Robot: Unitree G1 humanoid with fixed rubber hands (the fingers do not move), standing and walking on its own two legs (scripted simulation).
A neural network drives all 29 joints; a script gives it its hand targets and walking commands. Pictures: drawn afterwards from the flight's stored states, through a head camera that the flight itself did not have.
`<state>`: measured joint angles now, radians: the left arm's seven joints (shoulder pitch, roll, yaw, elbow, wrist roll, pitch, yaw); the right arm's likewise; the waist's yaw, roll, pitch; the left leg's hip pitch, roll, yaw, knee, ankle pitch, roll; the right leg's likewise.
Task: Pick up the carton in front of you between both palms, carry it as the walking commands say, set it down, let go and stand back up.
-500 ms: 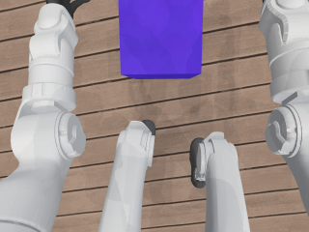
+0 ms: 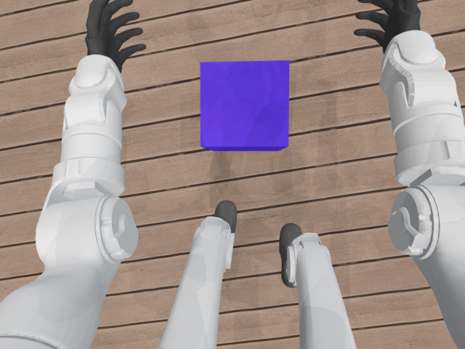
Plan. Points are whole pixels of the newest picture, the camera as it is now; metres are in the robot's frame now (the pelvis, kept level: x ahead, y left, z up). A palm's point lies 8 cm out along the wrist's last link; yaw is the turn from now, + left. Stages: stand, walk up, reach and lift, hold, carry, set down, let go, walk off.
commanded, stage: let go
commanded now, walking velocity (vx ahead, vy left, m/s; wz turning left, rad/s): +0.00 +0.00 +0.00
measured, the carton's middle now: (245, 113) +0.51 +0.08 -0.50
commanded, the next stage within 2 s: stand in 1.38 s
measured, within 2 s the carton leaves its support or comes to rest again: neither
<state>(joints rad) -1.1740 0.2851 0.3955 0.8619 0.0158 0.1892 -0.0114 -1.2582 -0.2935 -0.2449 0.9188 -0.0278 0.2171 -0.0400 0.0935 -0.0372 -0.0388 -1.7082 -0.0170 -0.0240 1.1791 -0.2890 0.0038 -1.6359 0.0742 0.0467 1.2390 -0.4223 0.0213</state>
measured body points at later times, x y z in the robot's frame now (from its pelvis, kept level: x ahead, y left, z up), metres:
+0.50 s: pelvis +0.06 +0.01 +0.11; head +0.26 +0.03 +0.51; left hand +0.37 +0.27 +0.00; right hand +0.43 -0.17 -0.01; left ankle +0.10 +0.11 -0.59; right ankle +0.05 -0.12 -0.59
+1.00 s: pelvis +0.09 -0.01 +0.15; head +0.12 -0.01 +0.60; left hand +0.25 +0.23 +0.07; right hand +0.28 -0.24 +0.07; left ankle +0.10 +0.11 -0.59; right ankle +0.05 -0.12 -0.59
